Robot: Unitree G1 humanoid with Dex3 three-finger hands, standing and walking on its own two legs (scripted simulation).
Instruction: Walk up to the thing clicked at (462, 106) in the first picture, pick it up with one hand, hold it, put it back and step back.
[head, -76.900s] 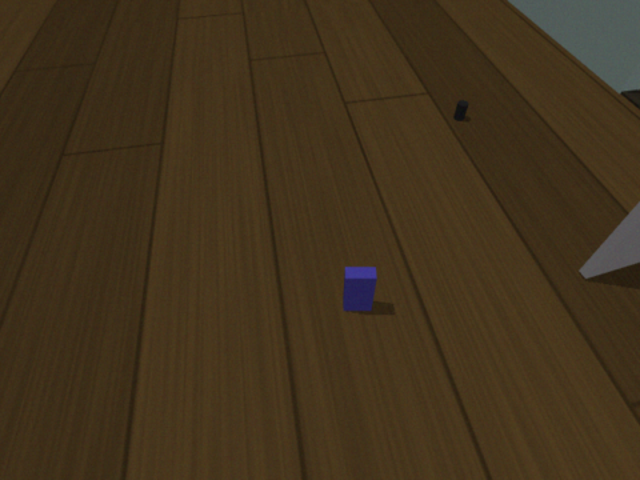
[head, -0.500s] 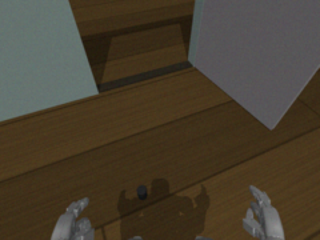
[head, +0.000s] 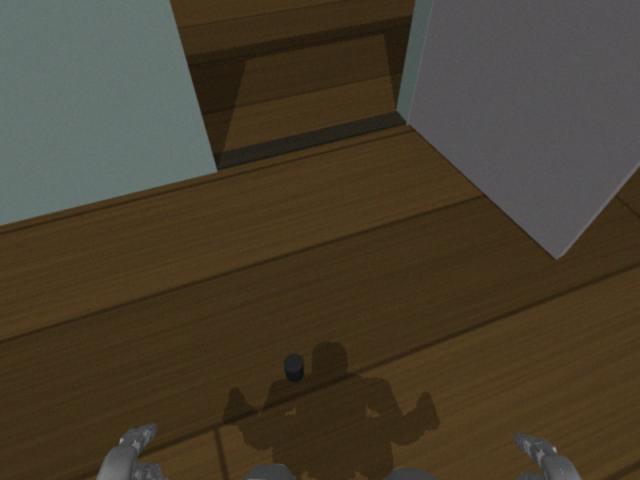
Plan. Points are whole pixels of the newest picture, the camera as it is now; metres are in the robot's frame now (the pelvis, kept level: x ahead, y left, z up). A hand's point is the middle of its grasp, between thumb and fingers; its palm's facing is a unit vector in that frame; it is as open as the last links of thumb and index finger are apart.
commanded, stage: stand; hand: left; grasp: from above
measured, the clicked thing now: (294, 368) +0.48 +0.11 -0.70
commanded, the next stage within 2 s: none
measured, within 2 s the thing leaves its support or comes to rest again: neither
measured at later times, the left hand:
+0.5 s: hand out of the picture +0.03 +0.23 -0.13, palm faces +0.05 -0.95 -0.32, open 7.4 cm
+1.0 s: hand out of the picture +0.05 +0.23 -0.12, palm faces +0.03 -0.95 -0.32, open 7.4 cm
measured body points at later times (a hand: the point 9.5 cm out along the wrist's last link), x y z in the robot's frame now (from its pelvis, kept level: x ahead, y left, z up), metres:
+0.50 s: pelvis -0.01 +0.00 +0.03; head -0.01 +0.00 +0.48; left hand +0.02 +0.28 -0.11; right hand +0.07 -0.27 -0.11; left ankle +0.01 +0.12 -0.71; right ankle +0.01 -0.14 -0.71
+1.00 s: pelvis -0.01 -0.01 +0.04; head -0.01 -0.01 +0.49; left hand +0.05 +0.28 -0.10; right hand +0.05 -0.30 -0.10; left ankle +0.01 +0.12 -0.71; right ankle +0.01 -0.14 -0.71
